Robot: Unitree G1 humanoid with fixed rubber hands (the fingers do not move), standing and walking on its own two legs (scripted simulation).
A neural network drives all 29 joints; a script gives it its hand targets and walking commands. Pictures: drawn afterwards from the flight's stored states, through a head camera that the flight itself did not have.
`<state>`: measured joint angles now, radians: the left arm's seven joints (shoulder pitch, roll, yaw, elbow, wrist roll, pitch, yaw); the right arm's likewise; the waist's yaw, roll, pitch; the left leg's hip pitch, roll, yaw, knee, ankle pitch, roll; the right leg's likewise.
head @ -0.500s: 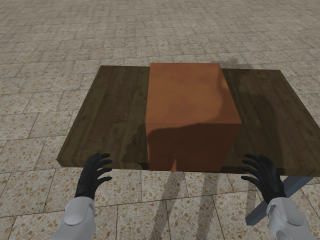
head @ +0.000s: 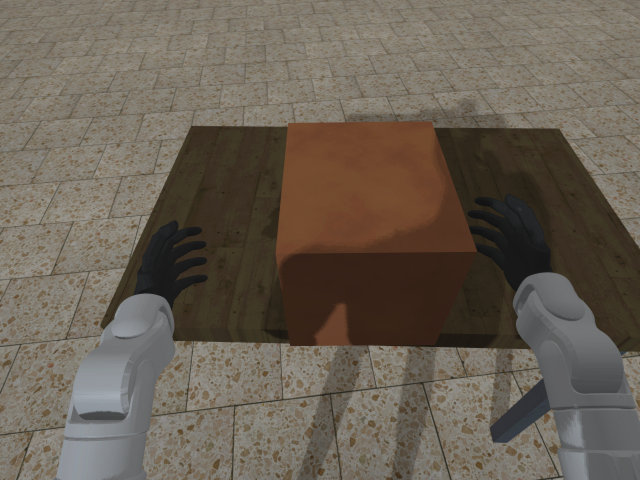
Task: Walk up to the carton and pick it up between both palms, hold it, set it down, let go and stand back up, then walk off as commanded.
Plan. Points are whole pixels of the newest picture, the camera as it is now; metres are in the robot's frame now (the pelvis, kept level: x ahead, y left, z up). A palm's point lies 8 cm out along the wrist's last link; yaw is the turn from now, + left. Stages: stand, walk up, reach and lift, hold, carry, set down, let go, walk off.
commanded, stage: reach and lift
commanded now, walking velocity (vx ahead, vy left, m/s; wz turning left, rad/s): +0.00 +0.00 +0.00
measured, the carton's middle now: (361, 233) +0.43 -0.04 +0.05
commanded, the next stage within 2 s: none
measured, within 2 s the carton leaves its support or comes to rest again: neither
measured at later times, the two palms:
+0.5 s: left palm (174, 220) +0.36 +0.19 +0.15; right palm (523, 202) +0.38 -0.23 +0.16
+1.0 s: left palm (182, 177) +0.42 +0.19 +0.16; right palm (505, 157) +0.44 -0.22 +0.18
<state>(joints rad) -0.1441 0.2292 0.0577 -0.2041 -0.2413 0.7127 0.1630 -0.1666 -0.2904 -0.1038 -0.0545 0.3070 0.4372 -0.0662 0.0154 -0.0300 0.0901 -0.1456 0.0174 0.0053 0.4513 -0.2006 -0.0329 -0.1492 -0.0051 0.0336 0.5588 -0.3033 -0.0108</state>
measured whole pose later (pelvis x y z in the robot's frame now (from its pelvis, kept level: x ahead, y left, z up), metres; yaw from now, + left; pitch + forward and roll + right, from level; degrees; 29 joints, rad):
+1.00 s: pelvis +0.01 +0.00 +0.00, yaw +0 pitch -1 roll +2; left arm -0.80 0.28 0.09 0.51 -0.24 0.58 0.16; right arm -0.86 -0.37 -0.08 0.69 0.37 0.36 -0.05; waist 0.00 -0.02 0.07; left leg -0.22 0.02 0.01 0.45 -0.21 -0.04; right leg -0.23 0.00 0.04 0.55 -0.31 -0.01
